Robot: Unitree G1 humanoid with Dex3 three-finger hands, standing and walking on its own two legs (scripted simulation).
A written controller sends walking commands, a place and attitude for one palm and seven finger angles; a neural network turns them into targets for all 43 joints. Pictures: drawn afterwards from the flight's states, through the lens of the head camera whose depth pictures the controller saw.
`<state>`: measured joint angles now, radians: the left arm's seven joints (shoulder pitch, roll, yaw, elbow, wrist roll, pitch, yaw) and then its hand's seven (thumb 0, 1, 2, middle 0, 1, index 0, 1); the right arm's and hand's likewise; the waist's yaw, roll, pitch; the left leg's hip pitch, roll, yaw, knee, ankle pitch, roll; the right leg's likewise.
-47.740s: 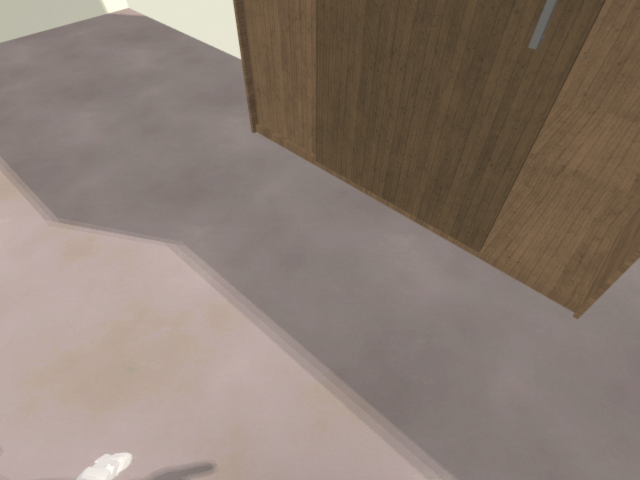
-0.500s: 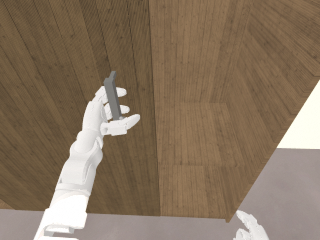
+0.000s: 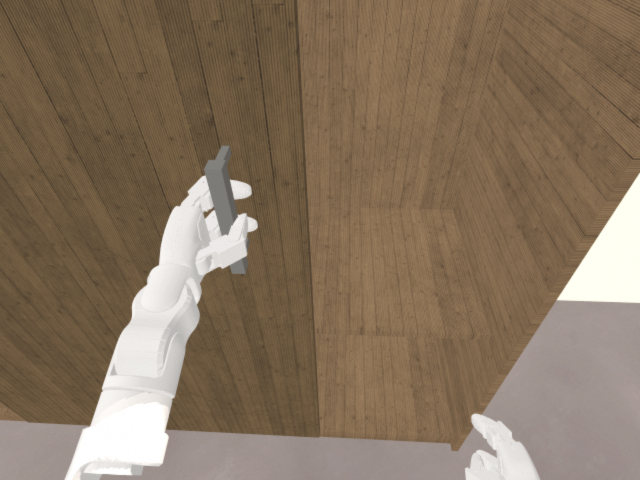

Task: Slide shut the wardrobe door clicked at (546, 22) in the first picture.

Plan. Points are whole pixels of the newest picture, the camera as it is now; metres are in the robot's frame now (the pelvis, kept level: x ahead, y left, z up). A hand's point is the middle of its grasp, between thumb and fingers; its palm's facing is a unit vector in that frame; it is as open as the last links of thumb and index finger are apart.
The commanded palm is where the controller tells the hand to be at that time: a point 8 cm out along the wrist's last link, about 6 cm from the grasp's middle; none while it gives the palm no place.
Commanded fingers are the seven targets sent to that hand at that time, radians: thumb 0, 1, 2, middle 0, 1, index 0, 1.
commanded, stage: grip the handle and tug to test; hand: left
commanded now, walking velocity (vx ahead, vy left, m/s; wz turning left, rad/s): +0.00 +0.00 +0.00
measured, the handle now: (232, 213) +0.41 +0.14 +0.15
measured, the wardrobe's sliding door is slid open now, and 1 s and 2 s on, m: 0.39 0.39 0.36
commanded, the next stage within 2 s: tug the door sideways, standing still in 0.44 s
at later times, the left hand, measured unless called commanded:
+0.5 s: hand (239, 242) +0.35 +0.11 +0.16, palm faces -0.04 -1.00 -0.03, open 6.0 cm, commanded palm +0.30 +0.18 +0.16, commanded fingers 0.00 0.90 0.90 -0.45 -1.40 -0.45 -1.40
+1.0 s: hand (243, 239) +0.35 +0.11 +0.16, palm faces +0.05 -1.00 -0.03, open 5.8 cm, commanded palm +0.33 +0.11 +0.16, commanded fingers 0.00 0.90 0.90 -0.45 -1.40 -0.45 -1.40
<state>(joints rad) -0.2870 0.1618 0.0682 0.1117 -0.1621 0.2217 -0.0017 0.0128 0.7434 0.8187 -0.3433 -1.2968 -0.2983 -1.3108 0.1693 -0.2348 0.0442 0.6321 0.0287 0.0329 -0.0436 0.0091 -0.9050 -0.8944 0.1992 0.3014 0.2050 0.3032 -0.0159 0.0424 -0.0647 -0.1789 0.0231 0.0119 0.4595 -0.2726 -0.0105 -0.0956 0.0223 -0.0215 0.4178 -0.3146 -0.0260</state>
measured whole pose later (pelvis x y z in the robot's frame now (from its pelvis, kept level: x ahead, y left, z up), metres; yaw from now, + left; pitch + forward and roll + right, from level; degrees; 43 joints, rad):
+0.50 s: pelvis +0.01 +0.00 +0.00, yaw -2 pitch +1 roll +0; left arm -0.17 0.19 0.12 -0.02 -0.18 0.24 -0.02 0.01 0.77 0.79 -0.31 -1.32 -0.26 -1.32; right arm 0.19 -0.24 0.04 0.59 0.04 0.05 -0.04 0.01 -0.90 -0.89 0.20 0.30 0.21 0.30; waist -0.05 0.04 -0.10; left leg -0.18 0.04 0.04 0.45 -0.28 -0.01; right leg -0.11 0.03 0.01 0.40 -0.31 -0.03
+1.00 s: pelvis +0.00 +0.01 +0.00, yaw +2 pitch +0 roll +0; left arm -0.37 0.08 -0.02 0.12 -0.10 0.25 0.11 0.01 0.76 0.84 -0.35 -1.37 -0.29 -1.39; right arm 0.15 -0.20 0.05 0.64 0.03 0.04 -0.04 0.01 -0.91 -0.89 0.20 0.30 0.21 0.30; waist 0.02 0.04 -0.05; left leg -0.23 0.00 -0.02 0.51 -0.29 0.00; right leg -0.13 0.00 -0.06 0.46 -0.34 -0.01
